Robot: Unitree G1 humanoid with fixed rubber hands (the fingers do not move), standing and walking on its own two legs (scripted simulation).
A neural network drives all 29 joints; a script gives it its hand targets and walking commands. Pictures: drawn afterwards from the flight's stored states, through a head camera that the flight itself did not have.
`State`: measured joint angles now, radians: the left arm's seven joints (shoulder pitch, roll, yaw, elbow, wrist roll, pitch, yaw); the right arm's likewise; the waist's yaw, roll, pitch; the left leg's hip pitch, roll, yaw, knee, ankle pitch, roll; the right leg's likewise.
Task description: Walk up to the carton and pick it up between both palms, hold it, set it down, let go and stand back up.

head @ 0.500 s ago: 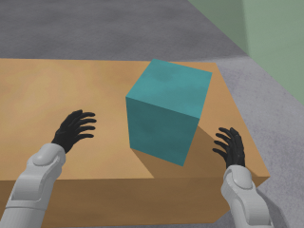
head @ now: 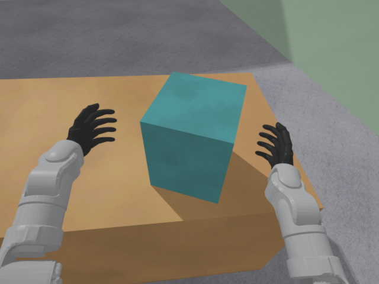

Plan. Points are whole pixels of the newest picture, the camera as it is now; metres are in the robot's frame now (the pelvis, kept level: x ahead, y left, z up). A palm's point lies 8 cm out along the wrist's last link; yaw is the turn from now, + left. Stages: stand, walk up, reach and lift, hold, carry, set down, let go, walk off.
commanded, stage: reach and lift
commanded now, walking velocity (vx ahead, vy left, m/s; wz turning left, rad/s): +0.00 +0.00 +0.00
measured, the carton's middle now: (195, 138) +0.49 -0.04 +0.02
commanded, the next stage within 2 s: none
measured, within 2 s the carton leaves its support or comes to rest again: neither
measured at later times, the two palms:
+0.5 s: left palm (99, 105) +0.47 +0.17 +0.16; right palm (276, 133) +0.38 -0.19 +0.14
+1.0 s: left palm (115, 105) +0.49 +0.15 +0.14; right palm (269, 129) +0.41 -0.19 +0.13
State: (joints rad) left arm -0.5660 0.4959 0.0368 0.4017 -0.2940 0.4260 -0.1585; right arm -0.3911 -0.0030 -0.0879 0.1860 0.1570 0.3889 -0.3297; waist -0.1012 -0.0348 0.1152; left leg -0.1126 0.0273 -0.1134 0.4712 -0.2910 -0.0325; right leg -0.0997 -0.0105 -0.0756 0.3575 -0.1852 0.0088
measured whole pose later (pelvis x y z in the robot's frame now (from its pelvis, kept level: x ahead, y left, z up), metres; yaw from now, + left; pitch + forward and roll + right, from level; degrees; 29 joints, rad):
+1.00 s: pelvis +0.00 +0.00 +0.00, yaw +0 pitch +7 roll -2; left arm -1.14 0.42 -0.10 1.33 -0.26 0.06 -0.09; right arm -0.96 0.00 -0.15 1.05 0.16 0.10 -0.32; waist -0.19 -0.03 -0.07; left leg -0.33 0.03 -0.11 0.47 -0.26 -0.03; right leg -0.32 -0.01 -0.08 0.36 -0.16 0.01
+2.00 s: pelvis +0.00 +0.00 -0.01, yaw -1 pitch +19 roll -2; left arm -1.11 0.23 0.23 1.45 0.07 -0.18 -0.03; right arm -0.86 0.09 -0.36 1.12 -0.02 -0.23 -0.28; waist -0.19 -0.03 -0.17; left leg -0.59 0.03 -0.11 0.50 -0.24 -0.04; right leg -0.58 -0.01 -0.08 0.38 -0.13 0.01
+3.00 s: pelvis +0.01 +0.00 +0.00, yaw -1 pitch +14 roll -2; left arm -1.09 0.13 0.56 1.37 0.35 -0.26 -0.07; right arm -0.77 0.21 -0.68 0.90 -0.39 -0.31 -0.17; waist -0.14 -0.04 -0.03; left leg -0.47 0.03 -0.11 0.47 -0.25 -0.04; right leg -0.45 -0.01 -0.08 0.35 -0.14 0.01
